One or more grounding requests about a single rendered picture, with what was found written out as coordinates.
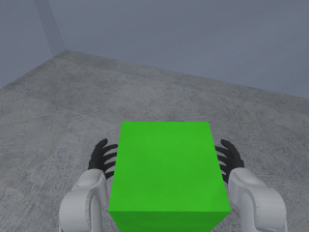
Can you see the right robot hand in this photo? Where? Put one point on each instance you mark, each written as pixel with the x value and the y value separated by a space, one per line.
pixel 232 161

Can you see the left robot hand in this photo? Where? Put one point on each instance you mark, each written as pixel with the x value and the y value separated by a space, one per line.
pixel 98 158

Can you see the left robot forearm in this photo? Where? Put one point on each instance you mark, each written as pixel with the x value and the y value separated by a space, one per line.
pixel 80 209

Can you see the carton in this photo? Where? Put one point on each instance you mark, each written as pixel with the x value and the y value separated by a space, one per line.
pixel 167 178

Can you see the right robot forearm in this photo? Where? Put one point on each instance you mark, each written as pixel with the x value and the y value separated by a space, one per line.
pixel 262 209

